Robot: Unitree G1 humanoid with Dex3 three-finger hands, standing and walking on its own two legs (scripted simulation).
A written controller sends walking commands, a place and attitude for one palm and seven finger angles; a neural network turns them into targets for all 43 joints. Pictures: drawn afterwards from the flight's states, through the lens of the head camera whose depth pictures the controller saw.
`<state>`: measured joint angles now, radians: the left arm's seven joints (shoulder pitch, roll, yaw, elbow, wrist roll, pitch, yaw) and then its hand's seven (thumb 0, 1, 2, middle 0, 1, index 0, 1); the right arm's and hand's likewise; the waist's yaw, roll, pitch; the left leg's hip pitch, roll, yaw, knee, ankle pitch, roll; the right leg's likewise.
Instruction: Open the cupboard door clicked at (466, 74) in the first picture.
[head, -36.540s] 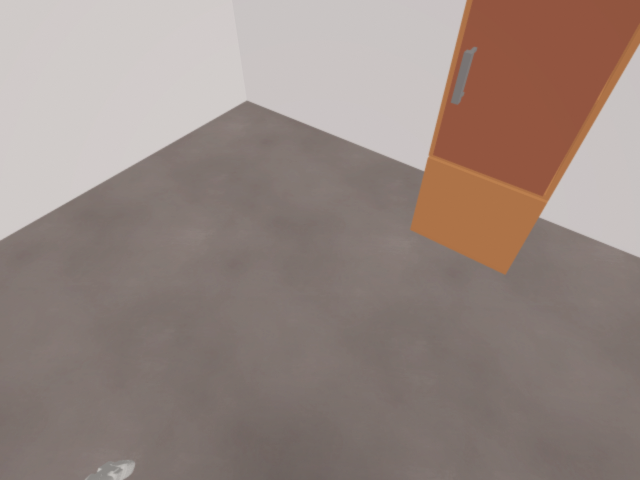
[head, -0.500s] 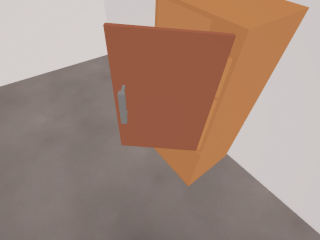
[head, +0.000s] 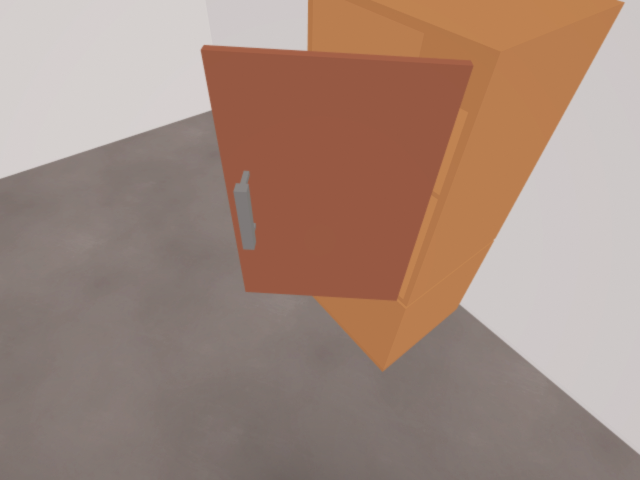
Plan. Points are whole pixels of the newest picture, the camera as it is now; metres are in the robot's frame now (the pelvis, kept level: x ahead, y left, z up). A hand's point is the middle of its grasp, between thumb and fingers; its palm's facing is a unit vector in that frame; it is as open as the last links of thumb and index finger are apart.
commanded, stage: raise the hand with hooked fingers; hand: left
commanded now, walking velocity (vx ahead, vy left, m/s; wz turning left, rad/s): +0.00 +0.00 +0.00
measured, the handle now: (247, 211) +0.57 +0.17 -0.03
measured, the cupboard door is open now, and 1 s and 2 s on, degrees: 49 49 49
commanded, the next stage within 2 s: move the hooked fingers beside the handle in 2.00 s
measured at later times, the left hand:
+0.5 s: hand (163, 456) +0.16 +0.20 -0.04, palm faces +0.18 -0.98 -0.11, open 9.7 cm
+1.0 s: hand (174, 398) +0.23 +0.21 -0.06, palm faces -0.03 -1.00 -0.04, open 12.7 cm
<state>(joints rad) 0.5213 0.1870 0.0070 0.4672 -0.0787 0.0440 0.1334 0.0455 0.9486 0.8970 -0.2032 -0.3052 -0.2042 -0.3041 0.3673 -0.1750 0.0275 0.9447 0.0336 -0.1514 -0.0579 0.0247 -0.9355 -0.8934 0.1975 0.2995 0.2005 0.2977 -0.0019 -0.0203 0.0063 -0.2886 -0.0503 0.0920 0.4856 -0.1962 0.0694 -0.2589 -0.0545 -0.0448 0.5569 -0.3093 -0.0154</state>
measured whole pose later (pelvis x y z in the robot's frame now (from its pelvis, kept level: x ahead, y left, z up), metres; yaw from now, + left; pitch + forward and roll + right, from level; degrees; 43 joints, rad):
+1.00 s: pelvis +0.01 -0.02 -0.09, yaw +1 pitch +18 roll -3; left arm 0.29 0.31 0.30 0.15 -0.36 -0.39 -0.46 0.00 -0.18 0.44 -0.27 -0.99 -0.27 -0.99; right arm 0.25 -0.29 -0.04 0.58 0.05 -0.22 -0.07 0.02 -0.91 -0.89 0.20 0.30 0.20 0.30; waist -0.01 0.03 -0.14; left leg -1.00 0.01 0.01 1.19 -0.50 0.05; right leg -0.89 0.02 -0.09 1.15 -0.56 -0.02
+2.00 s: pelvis +0.01 -0.01 -0.07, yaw +1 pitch +17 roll -3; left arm 0.02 0.43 0.43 0.38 -0.38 -0.33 -0.54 -0.01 -0.50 0.31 -0.30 -1.20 -0.30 -1.20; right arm 0.27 -0.28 0.02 0.53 0.05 -0.18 -0.06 0.01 -0.90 -0.89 0.20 0.30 0.20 0.30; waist -0.01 0.03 -0.14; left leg -0.93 0.01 0.02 1.09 -0.46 0.06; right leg -0.82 0.01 -0.08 1.04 -0.51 -0.01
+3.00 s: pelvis +0.02 -0.02 -0.08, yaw +0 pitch +21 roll -3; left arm -0.55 0.50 0.45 0.88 -0.24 -0.37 -0.47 -0.01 -0.50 0.30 -0.30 -1.20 -0.30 -1.20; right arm 0.32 -0.28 0.02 0.61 0.03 -0.05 -0.05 0.01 -0.90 -0.89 0.20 0.30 0.20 0.30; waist -0.08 0.02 -0.14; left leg -1.03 0.03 0.03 1.14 -0.48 0.06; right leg -0.93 0.03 -0.07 1.08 -0.53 -0.01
